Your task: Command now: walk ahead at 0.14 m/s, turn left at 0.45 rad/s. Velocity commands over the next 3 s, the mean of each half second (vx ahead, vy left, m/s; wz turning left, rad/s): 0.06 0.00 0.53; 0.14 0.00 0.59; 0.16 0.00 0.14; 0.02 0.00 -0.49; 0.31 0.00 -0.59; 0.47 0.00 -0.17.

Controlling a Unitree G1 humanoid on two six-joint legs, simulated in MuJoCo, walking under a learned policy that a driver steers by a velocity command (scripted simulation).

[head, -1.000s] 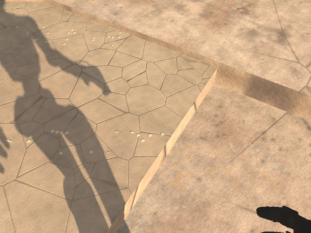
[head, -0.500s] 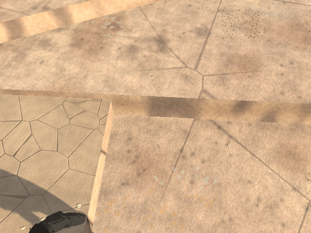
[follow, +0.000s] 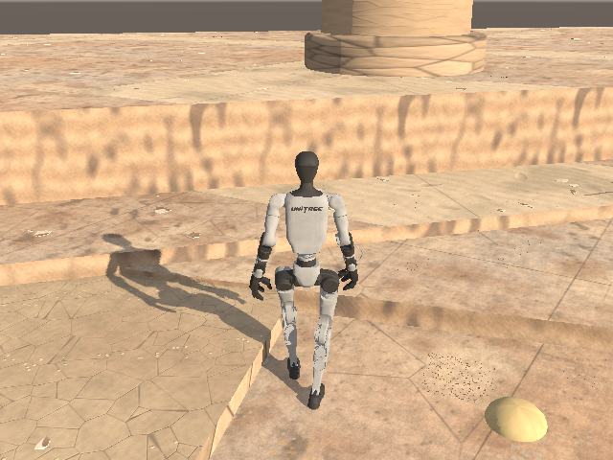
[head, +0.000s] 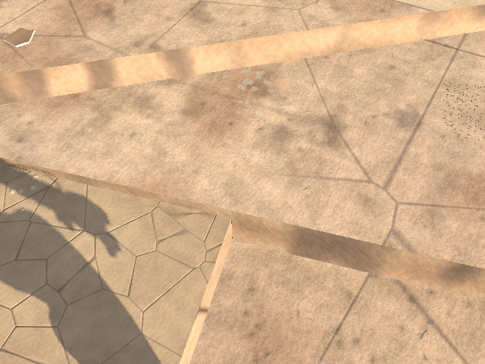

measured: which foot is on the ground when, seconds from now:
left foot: up 0.00-0.00, down 0.02-0.54, up 0.56-1.00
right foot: down 0.00-0.02, up 0.04-0.52, down 0.54-1.00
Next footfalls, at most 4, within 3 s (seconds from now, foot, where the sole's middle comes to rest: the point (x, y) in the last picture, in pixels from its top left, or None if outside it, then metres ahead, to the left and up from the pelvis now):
0.02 left None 0.15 0.07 -0.76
0.54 right None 0.15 -0.14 -0.76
1.06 left None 0.08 0.08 -0.77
1.54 right None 0.27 0.04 -0.76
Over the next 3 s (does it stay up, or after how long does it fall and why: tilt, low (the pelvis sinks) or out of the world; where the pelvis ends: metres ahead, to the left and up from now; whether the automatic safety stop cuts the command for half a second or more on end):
stays up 0.41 0.07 0.00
